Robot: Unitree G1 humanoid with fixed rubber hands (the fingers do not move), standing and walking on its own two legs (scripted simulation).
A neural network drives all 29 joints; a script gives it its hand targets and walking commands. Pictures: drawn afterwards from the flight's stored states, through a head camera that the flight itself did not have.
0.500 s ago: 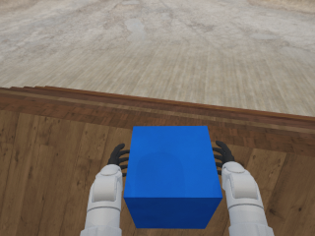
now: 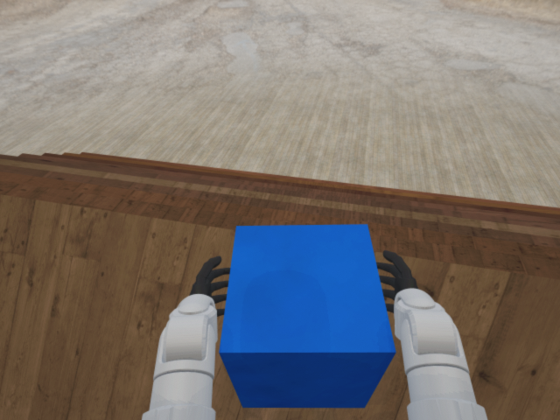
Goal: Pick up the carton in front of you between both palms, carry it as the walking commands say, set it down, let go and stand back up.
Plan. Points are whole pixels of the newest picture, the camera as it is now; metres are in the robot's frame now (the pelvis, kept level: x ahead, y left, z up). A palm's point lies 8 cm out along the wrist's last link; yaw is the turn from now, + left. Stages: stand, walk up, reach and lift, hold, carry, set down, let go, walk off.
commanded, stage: hold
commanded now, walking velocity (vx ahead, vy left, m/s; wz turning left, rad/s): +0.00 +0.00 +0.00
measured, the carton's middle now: (302, 319) +0.30 +0.00 -0.03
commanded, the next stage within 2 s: carry in 0.10 s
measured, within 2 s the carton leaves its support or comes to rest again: neither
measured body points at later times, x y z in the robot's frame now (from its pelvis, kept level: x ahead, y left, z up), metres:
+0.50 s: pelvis +0.09 -0.01 +0.00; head +0.08 -0.02 +0.45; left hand +0.38 +0.13 +0.08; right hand +0.38 -0.17 +0.08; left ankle +0.12 +0.10 -0.72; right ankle +0.01 -0.13 -0.75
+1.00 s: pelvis +0.38 -0.05 -0.03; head +0.37 -0.06 +0.42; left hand +0.67 +0.08 +0.06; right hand +0.65 -0.22 +0.05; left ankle +0.18 +0.08 -0.72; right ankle +0.47 -0.14 -0.75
